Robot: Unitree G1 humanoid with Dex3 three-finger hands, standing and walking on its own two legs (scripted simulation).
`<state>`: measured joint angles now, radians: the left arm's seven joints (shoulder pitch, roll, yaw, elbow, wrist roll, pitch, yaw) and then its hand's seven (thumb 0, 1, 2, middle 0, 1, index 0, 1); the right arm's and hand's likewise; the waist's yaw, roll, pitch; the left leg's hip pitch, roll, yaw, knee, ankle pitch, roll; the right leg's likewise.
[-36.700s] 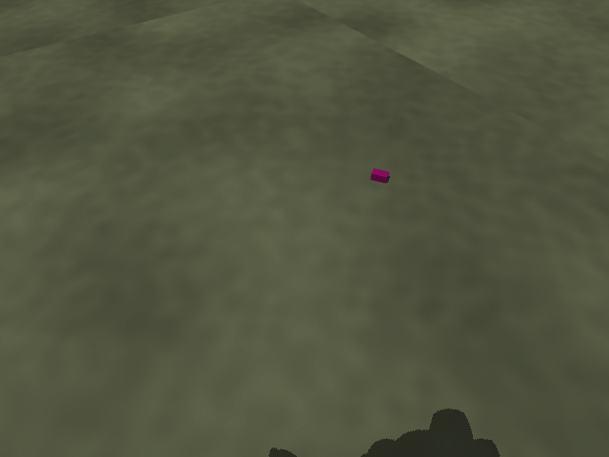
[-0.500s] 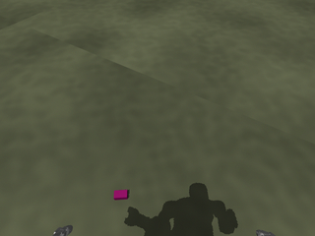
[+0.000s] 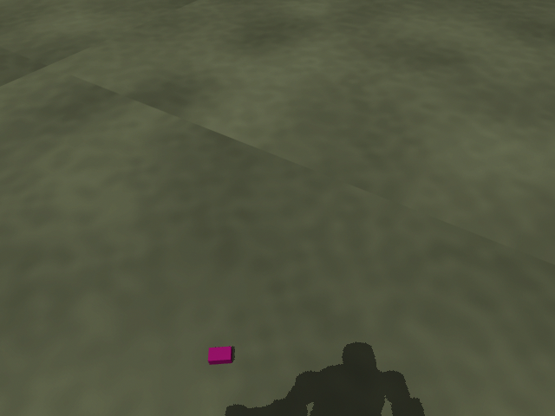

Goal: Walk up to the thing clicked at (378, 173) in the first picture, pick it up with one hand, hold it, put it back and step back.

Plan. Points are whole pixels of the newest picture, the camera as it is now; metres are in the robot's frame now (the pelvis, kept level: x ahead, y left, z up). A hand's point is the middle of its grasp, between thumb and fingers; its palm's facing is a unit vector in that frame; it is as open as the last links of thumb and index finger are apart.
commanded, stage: stand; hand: left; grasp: from above
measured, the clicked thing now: (220, 355) +0.46 +0.24 -0.76
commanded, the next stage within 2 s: step back in 1.70 s
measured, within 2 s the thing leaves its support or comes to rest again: neither
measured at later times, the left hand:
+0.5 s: hand out of the picture +0.06 +0.23 -0.16, palm faces +0.01 -0.94 -0.33, open 7.4 cm
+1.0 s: hand out of the picture +0.09 +0.23 -0.15, palm faces +0.00 -0.94 -0.34, open 7.4 cm
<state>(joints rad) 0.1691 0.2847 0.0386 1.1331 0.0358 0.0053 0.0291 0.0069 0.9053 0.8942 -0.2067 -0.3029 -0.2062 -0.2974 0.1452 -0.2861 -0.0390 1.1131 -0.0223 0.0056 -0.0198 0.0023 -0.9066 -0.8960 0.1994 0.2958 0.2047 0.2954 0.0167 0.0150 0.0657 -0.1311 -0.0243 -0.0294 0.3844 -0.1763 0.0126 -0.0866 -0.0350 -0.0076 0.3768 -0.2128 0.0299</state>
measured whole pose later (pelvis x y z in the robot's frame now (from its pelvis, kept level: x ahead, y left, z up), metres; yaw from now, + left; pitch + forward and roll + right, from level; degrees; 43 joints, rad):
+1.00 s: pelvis +0.02 -0.01 +0.00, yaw +0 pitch -2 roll +0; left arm 0.10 0.31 0.03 1.15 0.02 -0.01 0.01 0.01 0.91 0.89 -0.21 -0.30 -0.21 -0.30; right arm 0.11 -0.33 -0.01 1.14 -0.01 -0.01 -0.01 0.00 -0.91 -0.90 0.20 0.30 0.20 0.30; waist 0.00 0.01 0.06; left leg -0.12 0.00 -0.04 0.33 -0.17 -0.01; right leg -0.07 -0.01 -0.02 0.31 -0.20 0.01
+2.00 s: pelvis -0.02 +0.01 -0.02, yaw +0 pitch -2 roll +0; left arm 0.07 0.39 0.06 0.95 0.02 0.04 0.01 0.01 0.90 0.89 -0.21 -0.30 -0.21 -0.30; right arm 0.10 -0.40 -0.06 0.98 0.00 0.05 0.02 0.00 -0.91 -0.90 0.20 0.30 0.20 0.30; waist -0.01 -0.01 0.16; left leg -0.33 -0.04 -0.03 0.72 -0.29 0.05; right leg -0.30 -0.04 0.00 0.65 -0.31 0.02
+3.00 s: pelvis -0.29 +0.01 -0.01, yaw -4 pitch -2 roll -1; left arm 0.16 0.40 0.09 0.82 0.02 0.06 0.02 0.01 0.91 0.89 -0.21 -0.30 -0.21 -0.30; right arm 0.12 -0.35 -0.04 0.83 -0.02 0.02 -0.01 0.00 -0.90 -0.90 0.20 0.30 0.21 0.30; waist 0.01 -0.03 0.18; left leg -0.32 0.02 0.00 0.58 -0.22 0.03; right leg -0.40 0.09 0.12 1.12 -0.52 0.02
